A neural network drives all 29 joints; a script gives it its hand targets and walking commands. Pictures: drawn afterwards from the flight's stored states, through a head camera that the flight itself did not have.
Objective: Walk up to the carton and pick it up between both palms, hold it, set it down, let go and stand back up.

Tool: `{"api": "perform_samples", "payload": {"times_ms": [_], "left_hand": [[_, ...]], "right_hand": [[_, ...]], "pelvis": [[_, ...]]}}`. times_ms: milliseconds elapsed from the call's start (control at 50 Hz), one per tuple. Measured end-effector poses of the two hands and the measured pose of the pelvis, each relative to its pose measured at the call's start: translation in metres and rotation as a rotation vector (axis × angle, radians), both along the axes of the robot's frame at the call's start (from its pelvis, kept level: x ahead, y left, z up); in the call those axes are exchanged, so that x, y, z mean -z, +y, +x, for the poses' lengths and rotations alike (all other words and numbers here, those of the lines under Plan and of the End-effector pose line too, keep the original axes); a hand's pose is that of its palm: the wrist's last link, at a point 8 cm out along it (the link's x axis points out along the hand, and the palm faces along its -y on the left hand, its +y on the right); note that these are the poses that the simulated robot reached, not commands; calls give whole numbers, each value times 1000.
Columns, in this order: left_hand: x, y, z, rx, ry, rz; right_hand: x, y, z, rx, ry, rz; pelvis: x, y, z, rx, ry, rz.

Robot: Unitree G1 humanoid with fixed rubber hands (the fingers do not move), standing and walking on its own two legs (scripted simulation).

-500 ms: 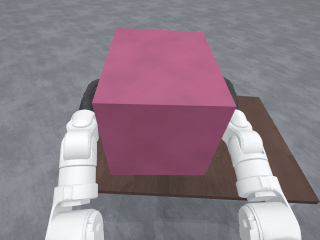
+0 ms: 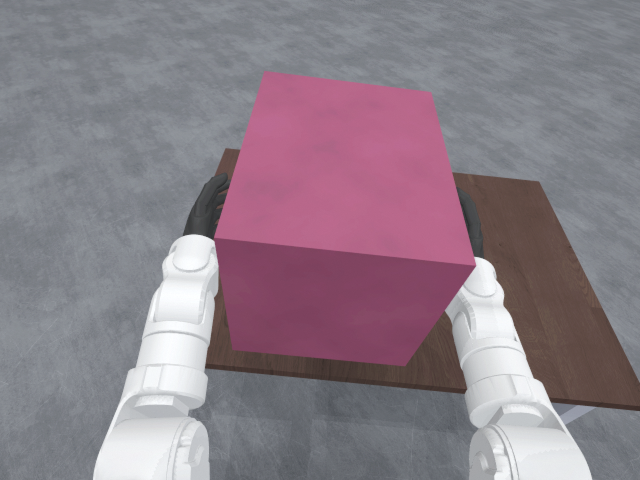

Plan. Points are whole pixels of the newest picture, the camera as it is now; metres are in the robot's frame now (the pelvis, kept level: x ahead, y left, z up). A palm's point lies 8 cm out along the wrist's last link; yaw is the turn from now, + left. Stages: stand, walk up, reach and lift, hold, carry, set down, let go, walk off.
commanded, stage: set down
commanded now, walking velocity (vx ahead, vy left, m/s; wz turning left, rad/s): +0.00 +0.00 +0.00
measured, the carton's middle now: (334, 217) +0.43 +0.00 +0.09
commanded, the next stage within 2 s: none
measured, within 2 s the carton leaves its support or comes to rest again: neither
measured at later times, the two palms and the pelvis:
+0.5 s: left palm (210, 237) +0.38 +0.17 +0.08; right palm (458, 251) +0.39 -0.17 +0.09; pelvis +0.01 +0.00 +0.00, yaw +0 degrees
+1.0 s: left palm (221, 247) +0.40 +0.16 +0.05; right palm (454, 263) +0.39 -0.17 +0.06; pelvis +0.01 +0.00 +0.00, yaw -2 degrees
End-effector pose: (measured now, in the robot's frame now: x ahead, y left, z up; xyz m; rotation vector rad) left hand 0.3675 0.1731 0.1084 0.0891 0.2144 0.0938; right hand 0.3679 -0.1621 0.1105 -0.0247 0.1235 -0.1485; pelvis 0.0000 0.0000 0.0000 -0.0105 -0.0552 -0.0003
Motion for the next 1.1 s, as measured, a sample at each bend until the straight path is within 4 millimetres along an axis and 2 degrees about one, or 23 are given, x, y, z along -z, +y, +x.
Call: {"api": "perform_samples", "payload": {"times_ms": [220,380,580,740,1100], "left_hand": [[-2,-12,20,19,-10,-2],[14,-8,19,11,16,-15],[28,-2,18,4,38,-9],[35,-5,23,12,46,-9],[72,-9,35,19,88,-22]], "right_hand": [[-3,-11,16,13,-10,-10],[11,-8,17,8,16,-9],[25,-1,18,-5,38,-17],[30,-5,19,2,42,-21],[62,-9,29,7,83,-45]], "pelvis": [[0,-2,12,7,27,2],[0,-2,18,6,26,2],[0,-2,11,3,58,0],[-1,-1,7,14,88,2],[0,-1,16,35,169,6]]}}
